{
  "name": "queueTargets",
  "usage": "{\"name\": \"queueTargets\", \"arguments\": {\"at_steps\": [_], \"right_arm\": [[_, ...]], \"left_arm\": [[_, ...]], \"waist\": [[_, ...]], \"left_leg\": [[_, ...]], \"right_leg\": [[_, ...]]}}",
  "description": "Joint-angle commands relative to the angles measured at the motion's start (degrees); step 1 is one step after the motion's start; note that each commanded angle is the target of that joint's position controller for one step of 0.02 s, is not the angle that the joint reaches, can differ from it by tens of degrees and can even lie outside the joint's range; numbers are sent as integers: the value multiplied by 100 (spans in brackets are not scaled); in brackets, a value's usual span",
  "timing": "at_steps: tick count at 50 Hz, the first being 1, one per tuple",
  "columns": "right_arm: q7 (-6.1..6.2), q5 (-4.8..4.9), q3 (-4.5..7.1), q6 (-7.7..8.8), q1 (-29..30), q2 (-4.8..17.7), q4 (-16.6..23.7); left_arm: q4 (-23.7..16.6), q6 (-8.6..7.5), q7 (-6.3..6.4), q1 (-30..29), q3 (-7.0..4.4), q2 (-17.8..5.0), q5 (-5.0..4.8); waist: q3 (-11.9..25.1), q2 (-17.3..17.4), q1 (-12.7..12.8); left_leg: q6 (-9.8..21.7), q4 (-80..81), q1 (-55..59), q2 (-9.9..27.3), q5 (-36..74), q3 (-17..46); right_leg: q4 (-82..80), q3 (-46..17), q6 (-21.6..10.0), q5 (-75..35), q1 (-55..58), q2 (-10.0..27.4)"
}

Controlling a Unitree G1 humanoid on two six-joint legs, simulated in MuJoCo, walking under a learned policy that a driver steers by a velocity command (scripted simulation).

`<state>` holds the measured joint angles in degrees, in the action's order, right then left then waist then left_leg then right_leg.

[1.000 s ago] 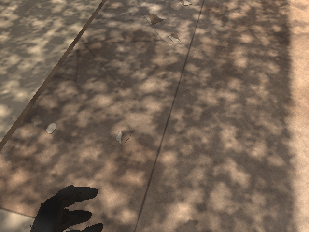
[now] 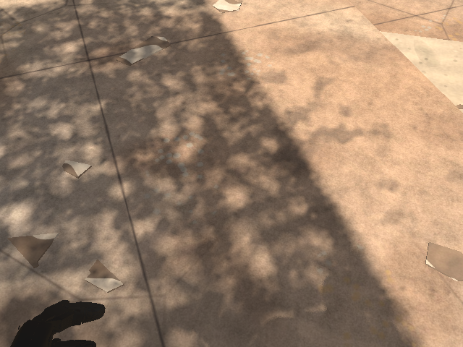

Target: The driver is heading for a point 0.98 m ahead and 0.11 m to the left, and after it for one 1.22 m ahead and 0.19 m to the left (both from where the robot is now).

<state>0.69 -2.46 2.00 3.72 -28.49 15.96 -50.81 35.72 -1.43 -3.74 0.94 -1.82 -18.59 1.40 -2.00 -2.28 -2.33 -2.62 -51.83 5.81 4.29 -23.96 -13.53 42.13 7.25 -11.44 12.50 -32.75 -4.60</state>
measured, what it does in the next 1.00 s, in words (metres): walks ahead: left foot, then right foot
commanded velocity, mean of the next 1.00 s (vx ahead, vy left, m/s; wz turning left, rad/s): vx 1.00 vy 0.00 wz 0.17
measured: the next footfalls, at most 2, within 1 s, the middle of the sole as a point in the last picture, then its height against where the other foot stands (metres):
left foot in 0.40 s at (200, 297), level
right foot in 0.82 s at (268, 188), level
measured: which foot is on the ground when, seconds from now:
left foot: up 0.00-0.38, down 0.40-0.84, up 0.86-1.00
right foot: down 0.00-0.42, up 0.44-0.80, down 0.82-1.00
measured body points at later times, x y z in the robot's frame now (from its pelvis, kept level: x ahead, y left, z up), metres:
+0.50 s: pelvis +0.48 +0.04 +0.03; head +0.50 +0.04 +0.48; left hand +0.62 +0.30 -0.08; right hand +0.52 -0.27 -0.07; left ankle +0.57 +0.10 -0.69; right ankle +0.28 -0.03 -0.57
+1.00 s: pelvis +0.95 -0.01 +0.04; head +0.97 -0.01 +0.49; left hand +0.99 +0.29 -0.06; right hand +1.12 -0.28 -0.06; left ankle +0.86 +0.07 -0.59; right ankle +0.95 -0.14 -0.69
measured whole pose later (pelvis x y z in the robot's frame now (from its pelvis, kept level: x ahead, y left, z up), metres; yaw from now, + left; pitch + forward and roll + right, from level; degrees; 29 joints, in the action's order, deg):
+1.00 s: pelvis +0.95 -0.01 +0.04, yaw +14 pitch +2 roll -2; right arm -2.2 -1.4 4.6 0.7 -14.5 21.4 -43.5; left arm 42.1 -5.3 0.9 15.1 -2.2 -17.6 2.6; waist 0.2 2.9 0.1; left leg 5.5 -73.1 -30.3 0.3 -17.4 0.0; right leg 26.4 6.3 1.1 15.7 -12.6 1.1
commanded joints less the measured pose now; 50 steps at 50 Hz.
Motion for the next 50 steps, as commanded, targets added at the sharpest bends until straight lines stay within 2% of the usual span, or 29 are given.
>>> {"name": "queueTargets", "arguments": {"at_steps": [1, 2, 3, 4, 6, 9, 11, 13, 16, 18, 19, 20, 21, 22, 23, 24, 25, 28, 33, 37, 39, 40, 41, 42, 43, 44, 45, 46, 50], "right_arm": [[-35, 32, 68, 236, 830, 771, 1631], [-39, 7, 54, 352, 1378, 990, 1685], [-43, 10, 38, 381, 1462, 994, 1635], [-31, -83, -4, 322, 1487, 894, 1600], [-27, -197, -31, 45, 1252, 805, 1519], [-98, -130, -133, -81, 2053, 507, 1912], [-191, -3, -227, -40, 2473, 279, 2015], [-253, 82, -231, 1, 2559, 258, 1908], [-216, 94, -108, 8, 2840, 526, 1905], [-155, 108, 78, 14, 1995, 833, 1663], [-90, 146, 191, -7, 853, 992, 1319], [-12, 134, 313, -36, -456, 1274, 965], [0, -13, 503, -47, -865, 1964, 850], [-145, 93, 445, -92, -344, 1617, 803], [-199, 113, 413, -79, 426, 1299, 984], [-229, 162, 379, -67, 520, 1046, 959], [-222, 158, 332, -60, 463, 905, 849], [-172, 196, 261, 37, 322, 796, 577], [-179, 278, 404, 102, 323, 999, 627], [-166, 343, 475, 103, 5, 1106, 512], [-104, 307, 504, 70, -5, 1225, 484], [-112, 276, 539, 67, 78, 1402, 489], [-138, 260, 544, 105, 343, 1402, 565], [-123, 218, 368, 183, 468, 738, 746], [-130, 493, 196, 151, -105, 258, 1111], [-70, 326, 210, 28, 270, 661, 919], [-113, 206, 240, -29, 851, 782, 924], [-180, 155, 238, -75, 1157, 716, 960], [-415, 49, 115, -374, 1818, 261, 1410]], "left_arm": [[288, 216, 280, 2406, -652, -1916, 28], [290, 212, 349, 2309, -631, -1630, -10], [377, 164, 389, 2041, -557, -1331, -17], [442, 74, 406, 1896, -507, -1194, -40], [430, -96, 417, 1662, -380, -897, -55], [460, -281, 368, 1571, -369, -848, -76], [514, -354, 325, 1623, -390, -801, -106], [698, -450, 264, 1976, -374, -748, -209], [920, -472, 276, 2399, -382, -940, -117], [1033, -416, 356, 2406, -424, -1199, 37], [1033, -337, 396, 2185, -434, -1229, 161], [974, -301, 434, 1874, -382, -1054, 235], [623, -371, 364, 2216, -185, -297, 18], [522, -502, 299, 2330, -79, -226, 80], [440, -520, 328, 1804, -54, -391, 101], [376, -549, 308, 1320, -24, -524, 166], [247, -538, 286, 1035, -2, -492, 228], [-2, -318, 220, 916, 140, -245, 356], [-573, -330, 100, -502, 339, -93, 119], [-668, -360, 187, -753, 292, -213, 56], [-541, -390, 282, -274, 179, -427, 68], [-331, -418, 360, 504, 74, -612, 57], [-100, -450, 470, 1568, -52, -834, 85], [48, -453, 609, 2907, -233, -1270, 223], [19, -396, 574, 2439, -317, -1642, 287], [-51, -336, 546, 1915, -311, -1107, 239], [-47, -338, 523, 1652, -186, -559, 198], [105, -349, 494, 1655, -138, -345, 216], [697, -534, 413, 2020, -82, -74, 10]], "waist": [[2231, -968, 977], [1496, -38, 996], [580, 433, 642], [239, 672, 355], [-102, 827, -64], [-433, 561, -31], [-383, 361, 166], [-211, 243, 426], [-174, 139, 684], [416, -122, 207], [885, -197, -412], [1336, -48, -1107], [1810, 1803, -773], [1701, 2198, -280], [904, 1238, -147], [603, 353, -168], [298, 109, -61], [-169, 434, 331], [-488, 466, 20], [-156, 494, -207], [283, 494, 14], [824, 441, 408], [1347, 411, 987], [2267, -326, 1411], [2949, -2150, 727], [2045, -1171, 723], [1242, -417, 795], [696, 62, 736], [51, -304, 361]], "left_leg": [[100, -4809, -5680, -537, -442, 1612], [126, -4181, -5944, -211, 68, 1844], [127, -3491, -5714, 10, 382, 1814], [69, -3085, -5269, 140, 288, 1832], [-125, -2320, -4463, 364, -5, 1842], [-243, -572, -3872, 450, 796, 1536], [-105, 707, -3117, 342, 2390, 1420], [147, 1434, -2664, 217, 3557, 1246], [557, 2063, -3065, -63, 3083, 999], [803, 2000, -2543, -544, 1952, 809], [901, 2006, -1616, -772, 1431, 666], [1078, 1753, -145, -395, 874, 1098], [1874, 2329, 1217, 908, -894, 4066], [2085, 3760, 1388, 1244, -1258, 6702], [2121, 3793, 757, 1241, -1419, 6032], [2026, 3747, 12, 1063, -841, 5320], [1893, 3815, -635, 801, -405, 4808], [1891, 4125, -1734, 252, 150, 4083], [1693, 4683, -2746, -237, 1571, 3387], [1407, 4183, -1774, -68, 3332, 3504], [1187, 3209, -1292, -81, 4784, 3474], [1070, 2162, -1283, -213, 5340, 3342], [966, 781, -2018, -437, 4774, 3257], [1023, -1115, -2846, -709, 2396, 2797], [875, -2626, -4390, -1165, -436, 2182], [944, -2960, -5124, -583, 158, 2011], [917, -2743, -5217, -365, 586, 1886], [868, -2514, -5096, -201, 725, 1842], [778, -2189, -5279, 210, 701, 1751]], "right_leg": [[-1722, -4895, -1757, 233, 6188, 1842], [-2653, -5293, -1486, 1162, 5445, 1915], [-2855, -4899, -1235, 1039, 4328, 1745], [-2847, -4474, -1133, 467, 3425, 1497], [-2908, -3695, -1072, -228, 1977, 1080], [-3232, -2952, -902, -470, 830, 577], [-3306, -2515, -574, -822, 629, 295], [-3539, -2392, -384, -1411, 1202, 521], [-3173, -2133, -119, -3239, 2976, 903], [-1928, -1829, 132, -5592, 3910, 1095], [-619, -1570, 228, -6190, 3821, 1041], [1301, -1326, 344, -5406, 2737, 844], [3999, -893, 723, -1656, 584, -129], [4285, -1227, 705, 1125, -762, -416], [4256, -1415, 657, 585, -1221, 159], [3801, -1390, 693, 255, -1003, 438], [3304, -1339, 745, 268, -810, 596], [2292, -1190, 1054, 577, -562, 836], [-263, -704, 1400, -1308, 378, 715], [-1055, -747, 1271, -1861, 947, 518], [-1347, -739, 1150, -1141, 1710, 285], [-1345, -692, 1067, -673, 2620, 199], [-1195, -1034, 940, -269, 3976, 649], [-1225, -2436, 755, 1896, 5320, 2089], [-2471, -5710, 164, 3305, 6065, 3394], [-2636, -5499, 91, 3722, 5365, 3099], [-2544, -4333, 196, 2798, 4652, 2786], [-2627, -3479, 260, 1519, 3966, 2564], [-2959, -1662, 550, -668, 3171, 2212]]}}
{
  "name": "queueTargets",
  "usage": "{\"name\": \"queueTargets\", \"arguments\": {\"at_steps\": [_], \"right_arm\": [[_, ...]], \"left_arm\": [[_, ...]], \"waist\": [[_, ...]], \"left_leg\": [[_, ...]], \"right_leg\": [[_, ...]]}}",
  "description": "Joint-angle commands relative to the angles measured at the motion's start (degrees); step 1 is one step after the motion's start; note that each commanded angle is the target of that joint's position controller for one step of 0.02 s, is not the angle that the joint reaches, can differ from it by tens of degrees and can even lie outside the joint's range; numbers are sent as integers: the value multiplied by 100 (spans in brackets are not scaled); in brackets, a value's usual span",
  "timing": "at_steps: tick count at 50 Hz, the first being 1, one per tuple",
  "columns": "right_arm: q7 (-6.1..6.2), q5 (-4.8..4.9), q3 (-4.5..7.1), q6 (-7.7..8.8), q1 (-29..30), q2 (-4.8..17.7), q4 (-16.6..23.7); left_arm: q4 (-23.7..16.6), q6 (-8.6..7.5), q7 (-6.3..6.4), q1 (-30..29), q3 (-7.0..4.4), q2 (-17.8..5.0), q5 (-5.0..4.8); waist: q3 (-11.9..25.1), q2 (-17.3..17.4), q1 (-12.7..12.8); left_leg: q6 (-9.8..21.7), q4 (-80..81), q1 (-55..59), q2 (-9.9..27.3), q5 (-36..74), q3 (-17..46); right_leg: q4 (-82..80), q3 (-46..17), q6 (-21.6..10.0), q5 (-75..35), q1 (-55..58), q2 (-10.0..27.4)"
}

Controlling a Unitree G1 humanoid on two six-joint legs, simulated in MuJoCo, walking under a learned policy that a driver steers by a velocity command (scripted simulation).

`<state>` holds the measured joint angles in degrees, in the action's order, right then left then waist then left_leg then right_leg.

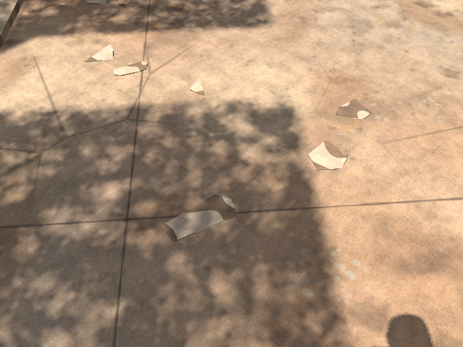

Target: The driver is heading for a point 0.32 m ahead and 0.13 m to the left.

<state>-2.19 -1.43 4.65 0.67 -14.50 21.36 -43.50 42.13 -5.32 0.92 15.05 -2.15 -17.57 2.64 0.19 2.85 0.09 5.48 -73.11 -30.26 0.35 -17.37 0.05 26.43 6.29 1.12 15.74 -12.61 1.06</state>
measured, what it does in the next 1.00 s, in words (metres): walks ahead, turning left: left foot, then right foot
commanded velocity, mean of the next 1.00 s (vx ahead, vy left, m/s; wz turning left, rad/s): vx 0.35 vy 0.00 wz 0.33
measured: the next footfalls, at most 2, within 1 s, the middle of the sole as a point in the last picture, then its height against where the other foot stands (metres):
left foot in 0.24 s outside the picture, level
right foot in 0.68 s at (264, 293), level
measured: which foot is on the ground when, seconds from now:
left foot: up 0.00-0.22, down 0.24-1.00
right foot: down 0.00-0.24, up 0.26-0.66, down 0.68-1.00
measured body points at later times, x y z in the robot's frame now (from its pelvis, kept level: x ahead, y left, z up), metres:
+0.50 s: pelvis +0.38 +0.03 +0.00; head +0.42 +0.05 +0.45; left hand +0.45 +0.34 -0.10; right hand +0.57 -0.18 -0.11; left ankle +0.40 +0.09 -0.73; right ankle +0.51 -0.12 -0.66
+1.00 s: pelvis +0.51 +0.01 -0.01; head +0.53 +0.02 +0.44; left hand +0.60 +0.29 -0.11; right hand +0.67 -0.21 -0.14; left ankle +0.41 +0.09 -0.74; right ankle +0.61 -0.07 -0.74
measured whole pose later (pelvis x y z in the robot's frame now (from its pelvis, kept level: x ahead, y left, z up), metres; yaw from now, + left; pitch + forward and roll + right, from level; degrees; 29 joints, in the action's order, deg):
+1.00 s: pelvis +0.51 +0.01 -0.01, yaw +19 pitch +1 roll +0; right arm 1.4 -0.4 1.7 -1.5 -12.8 13.0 -51.6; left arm 43.8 -1.3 0.6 5.7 -1.9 -11.6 0.6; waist -0.7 -0.3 -0.9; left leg 1.2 -32.0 -9.0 -2.0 -23.5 2.3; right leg 32.1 0.6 -1.3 10.6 -22.1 -0.8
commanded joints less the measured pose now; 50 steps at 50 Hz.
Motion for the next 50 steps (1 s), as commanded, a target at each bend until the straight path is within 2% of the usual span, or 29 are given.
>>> {"name": "queueTargets", "arguments": {"at_steps": [1, 4, 6, 8, 9, 10, 11, 12, 13, 14, 15, 16, 17, 18, 19, 22, 25, 28, 32, 33, 34, 35, 36, 37, 38, 40, 42, 47, 50], "right_arm": [[-169, -61, -183, -102, 629, -299, 833], [-295, -43, -272, -91, 1146, -244, 1189], [-382, -34, -322, -86, 1525, -197, 1278], [-397, -107, -362, 4, 1559, -244, 1202], [-369, -153, -341, 55, 1164, -176, 1039], [-322, -204, -277, 108, 451, -38, 794], [-240, -237, -174, 145, -615, 140, 409], [-99, -267, -66, 164, -1225, 354, 108], [107, 331, 126, 108, -566, 1171, 537], [142, 68, 89, 152, -321, 1289, 857], [115, -6, 112, 123, -236, 1014, 975], [45, 126, 84, 199, 142, 859, 836], [48, 249, 16, 277, 493, 559, 828], [61, 232, -40, 325, 719, 419, 846], [52, 141, -52, 358, 752, 358, 813], [76, 127, -86, 422, 696, 171, 575], [204, 146, -90, 288, 730, 87, 433], [256, 167, -103, 162, 524, 25, 263], [234, 138, -124, 91, 405, -10, 45], [232, 177, -146, 89, 462, -53, 16], [230, 184, -171, 113, 347, -120, -36], [223, 58, -195, 184, -17, -226, -47], [226, 66, -241, 234, -745, -415, -237], [239, 90, -241, 197, -597, -278, -298], [252, 127, -195, 95, -342, -141, -236], [288, 111, -195, -172, -119, -219, -270], [305, 83, -152, -293, 16, -79, -365], [374, 94, -160, -168, 13, -205, -537], [397, 108, -151, -152, -16, -259, -659]], "left_arm": [[106, -176, -79, 574, -52, -182, -141], [168, -256, -75, 178, -80, -328, -132], [263, -269, -71, 223, -113, -491, -131], [386, -270, -49, 597, -133, -682, -165], [386, -236, -12, 682, -176, -903, -186], [359, -163, 23, 636, -220, -1137, -209], [320, -106, 53, 560, -218, -1201, -227], [306, -79, 20, 529, -203, -1118, -259], [53, -162, 46, 735, -106, -678, -170], [-121, -265, -60, 1550, 2, -797, -376], [-135, -258, -34, 880, -84, -1213, -512], [-261, -201, 18, 638, -89, -1024, -572], [-183, -123, 126, 483, -80, -892, -467], [-119, -15, 177, 557, -120, -894, -426], [-108, 95, 194, 656, -155, -887, -390], [-212, 197, 239, 519, -106, -386, -275], [-258, 187, 203, 170, -63, -153, -209], [-349, 168, 105, -391, -48, -133, -254], [-478, 137, -6, -778, -113, -338, -228], [-438, 115, -31, -653, -138, -354, -187], [-386, 89, -35, -525, -166, -422, -132], [-429, 66, 1, -516, -216, -726, -61], [-450, 112, 29, -549, -181, -630, -2], [-378, 193, 35, -420, -96, -152, -78], [-325, 260, 8, -467, -47, -31, -144], [-376, 377, -39, -995, -91, -197, -204], [-448, 366, -82, -1134, -135, -269, -197], [-223, 304, -22, -1009, -142, -54, -209], [-112, 356, 5, -1065, -173, -42, -223]], "waist": [[-213, -778, 52], [-500, -777, -207], [-760, -498, -182], [-779, -359, -152], [-520, -495, -341], [-83, -601, -705], [501, -697, -1129], [735, -507, -1342], [993, 1370, -753], [3254, 1063, -463], [3313, -201, -789], [1996, -609, -393], [1283, -989, -162], [743, -941, 47], [534, -845, 193], [479, -441, 276], [683, -175, 190], [679, 2, -84], [465, 178, -151], [474, 146, -14], [501, 42, 47], [667, -408, -188], [1174, -1134, -434], [1533, -1329, -176], [1453, -1250, -136], [891, -936, -303], [371, -460, -147], [587, -448, -69], [506, -366, -65]], "left_leg": [[-44, 20, -1778, 638, 237, 329], [-42, 1080, -1407, 600, 1310, 44], [91, 2184, -734, 397, 1851, -495], [216, 3015, 192, -156, 2051, -979], [258, 3214, 751, -455, 1929, -1069], [343, 3424, 1623, -670, 1787, -946], [538, 3630, 2836, -714, 2011, -575], [631, 4165, 3762, -526, 2609, -248], [842, 3704, 5287, 1001, 6207, 1533], [2224, 3986, 6754, 2476, 6272, 3997], [2111, 4536, 5843, 2142, 5203, 3758], [1896, 4848, 4694, 1830, 4608, 3089], [1619, 5017, 3633, 1598, 4237, 2701], [1526, 5161, 2636, 1435, 4403, 2317], [1451, 5338, 1873, 1333, 4571, 2042], [1321, 5501, 1141, 990, 5233, 1232], [979, 5351, 1352, 546, 5258, 558], [764, 5295, 1633, 496, 4520, 465], [703, 4823, 2000, 810, 3822, 921], [574, 4566, 1980, 762, 3552, 965], [345, 4313, 1877, 551, 3034, 934], [52, 3935, 1500, 139, 2020, 786], [-320, 3535, 838, -171, 330, 649], [-530, 3366, 930, -98, -593, 497], [-609, 3455, 1034, -8, -748, 464], [-573, 4327, 1543, 58, -157, 402], [-328, 4576, 1316, 15, -84, 485], [-296, 4586, 1436, 103, 691, 537], [-334, 4597, 1424, 94, 757, 512]], "right_leg": [[-1510, -1233, -664, -1336, 1088, 1632], [-1887, -9, -465, -2075, 545, 1241], [-2132, 650, -355, -2649, 336, 1009], [-1621, 829, -341, -5175, 464, 952], [-1001, 801, -333, -6282, 647, 992], [40, 740, -346, -6819, 644, 1084], [1350, 640, -347, -6657, 420, 1176], [2891, 733, -229, -4818, -110, 843], [5466, 474, 152, 1502, -1902, -114], [6908, -1184, 244, 2167, -2783, -198], [6667, -1479, 224, 1583, -2365, 5], [6017, -1277, 249, 1354, -2644, 230], [5584, -1159, 298, 1158, -2612, 492], [5372, -1107, 332, 1055, -2325, 575], [5174, -1113, 344, 969, -1915, 632], [4037, -983, 390, 570, -1587, 606], [2739, -825, 370, -686, -1496, 438], [1665, -807, 327, -1631, -1276, 277], [744, -888, 100, -1288, -1147, 159], [269, -829, -35, -1518, -828, 91], [-192, -888, -190, -2561, -326, 145], [77, -1411, -431, -4913, 411, 721], [408, -2040, -1206, -6001, 1351, 1441], [295, -2411, -1581, -5528, 1389, 1706], [134, -2501, -1564, -4515, 1127, 1629], [-44, -2114, -1070, -2493, 121, 1135], [8, -1470, -636, -1322, -144, 572], [350, -1256, -649, -2438, 418, 418], [370, -1228, -700, -2422, 461, 383]]}}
